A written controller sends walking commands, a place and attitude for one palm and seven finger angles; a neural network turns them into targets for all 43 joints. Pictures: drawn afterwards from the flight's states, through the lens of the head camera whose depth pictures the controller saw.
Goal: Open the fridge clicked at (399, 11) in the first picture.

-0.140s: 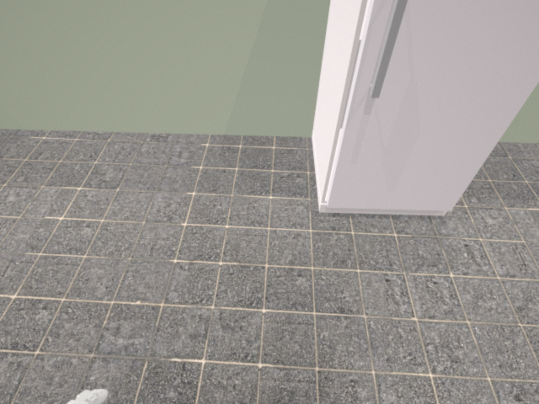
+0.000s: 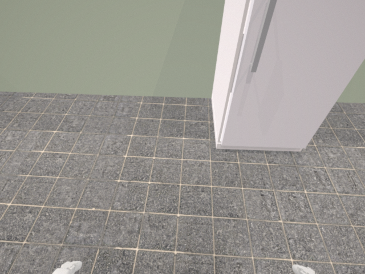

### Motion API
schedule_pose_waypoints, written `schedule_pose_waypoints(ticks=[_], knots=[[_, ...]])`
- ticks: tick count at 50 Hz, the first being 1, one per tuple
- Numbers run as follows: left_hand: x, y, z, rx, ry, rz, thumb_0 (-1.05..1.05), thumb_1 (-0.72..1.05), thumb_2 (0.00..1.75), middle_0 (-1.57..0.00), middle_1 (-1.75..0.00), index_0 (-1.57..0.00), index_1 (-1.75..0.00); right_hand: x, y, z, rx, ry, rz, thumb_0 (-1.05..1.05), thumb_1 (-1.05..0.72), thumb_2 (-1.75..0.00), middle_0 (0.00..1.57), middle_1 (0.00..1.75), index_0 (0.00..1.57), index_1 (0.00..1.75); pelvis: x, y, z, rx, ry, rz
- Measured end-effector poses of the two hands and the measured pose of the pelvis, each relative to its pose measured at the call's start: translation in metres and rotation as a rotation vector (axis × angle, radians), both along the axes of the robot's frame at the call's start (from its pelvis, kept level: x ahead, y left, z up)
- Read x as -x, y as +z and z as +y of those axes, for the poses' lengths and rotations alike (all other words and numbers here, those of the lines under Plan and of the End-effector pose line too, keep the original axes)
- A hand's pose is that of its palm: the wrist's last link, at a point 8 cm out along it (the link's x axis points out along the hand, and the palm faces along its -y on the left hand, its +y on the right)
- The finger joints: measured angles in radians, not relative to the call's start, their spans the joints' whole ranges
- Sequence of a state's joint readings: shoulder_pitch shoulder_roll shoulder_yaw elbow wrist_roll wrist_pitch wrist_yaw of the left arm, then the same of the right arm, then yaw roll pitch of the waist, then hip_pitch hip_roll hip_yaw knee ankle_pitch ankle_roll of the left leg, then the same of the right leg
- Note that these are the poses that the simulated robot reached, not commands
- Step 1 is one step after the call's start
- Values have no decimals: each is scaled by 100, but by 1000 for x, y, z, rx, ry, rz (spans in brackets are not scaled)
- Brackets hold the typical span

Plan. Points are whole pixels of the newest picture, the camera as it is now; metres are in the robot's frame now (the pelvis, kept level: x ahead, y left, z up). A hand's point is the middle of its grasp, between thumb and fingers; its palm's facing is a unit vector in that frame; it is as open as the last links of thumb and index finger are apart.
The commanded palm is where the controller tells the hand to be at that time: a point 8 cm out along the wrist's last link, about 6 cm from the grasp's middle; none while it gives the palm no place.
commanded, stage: stand and wait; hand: left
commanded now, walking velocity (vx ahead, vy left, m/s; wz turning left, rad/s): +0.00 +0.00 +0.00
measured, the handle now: (261, 32) +1.02 -0.27 +0.10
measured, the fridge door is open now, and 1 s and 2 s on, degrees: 0 0 0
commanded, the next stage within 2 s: look at it before walking up in 0.76 s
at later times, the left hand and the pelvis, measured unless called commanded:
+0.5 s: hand out of the picture +0.05 +0.24 -0.15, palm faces -0.01 -0.94 -0.34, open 7.4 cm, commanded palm none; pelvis -0.02 -0.01 +0.01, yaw +0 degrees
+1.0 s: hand out of the picture +0.05 +0.22 -0.15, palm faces -0.03 -0.94 -0.33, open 7.4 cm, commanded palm none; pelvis -0.03 -0.02 +0.01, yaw +0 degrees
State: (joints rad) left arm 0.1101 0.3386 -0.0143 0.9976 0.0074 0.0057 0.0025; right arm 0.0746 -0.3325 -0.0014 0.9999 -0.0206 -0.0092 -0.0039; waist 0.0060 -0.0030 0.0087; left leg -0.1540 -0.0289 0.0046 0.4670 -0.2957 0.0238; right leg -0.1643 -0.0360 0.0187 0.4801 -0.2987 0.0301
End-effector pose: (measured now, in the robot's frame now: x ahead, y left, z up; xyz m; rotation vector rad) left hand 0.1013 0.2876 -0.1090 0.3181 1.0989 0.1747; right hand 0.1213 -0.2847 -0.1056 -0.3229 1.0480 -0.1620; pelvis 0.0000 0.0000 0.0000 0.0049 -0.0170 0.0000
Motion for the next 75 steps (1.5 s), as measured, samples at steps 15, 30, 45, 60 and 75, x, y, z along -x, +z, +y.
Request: schedule_pose_waypoints(ticks=[15, 30, 45, 60, 75], knots=[[34, -5, -9, 12, 31, 72, 1, 90, 90, -20, -30, -20, -30, 27, -4, -12, 5, -22, 70, 0, -90, -90, 20, 30, 21, 30, 8, 4, -9, -1, 2, -9], [60, -2, -9, -7, 42, 118, 1, 90, 90, -20, -30, -20, -30, 73, -9, -26, 6, -57, 165, 1, -91, -90, 20, 30, 21, 30, 21, 6, -16, 0, 2, -17], [58, -2, -17, 7, 27, 97, 1, 90, 90, -20, -30, -20, -30, 78, -9, -26, -4, -55, 154, 0, -91, -90, 20, 30, 21, 30, 28, 7, -18, 0, -1, -14], [61, -2, -16, 3, 31, 112, 1, 90, 90, -20, -30, -20, -30, 76, -8, -27, -2, -56, 154, 0, -91, -90, 20, 30, 21, 30, 27, 8, -19, 0, -3, -14], [60, -2, -15, 2, 32, 115, 1, 90, 90, -20, -30, -20, -30, 72, -7, -27, 4, -51, 156, 0, -91, -90, 20, 30, 21, 30, 25, 8, -19, 1, -2, -12]])
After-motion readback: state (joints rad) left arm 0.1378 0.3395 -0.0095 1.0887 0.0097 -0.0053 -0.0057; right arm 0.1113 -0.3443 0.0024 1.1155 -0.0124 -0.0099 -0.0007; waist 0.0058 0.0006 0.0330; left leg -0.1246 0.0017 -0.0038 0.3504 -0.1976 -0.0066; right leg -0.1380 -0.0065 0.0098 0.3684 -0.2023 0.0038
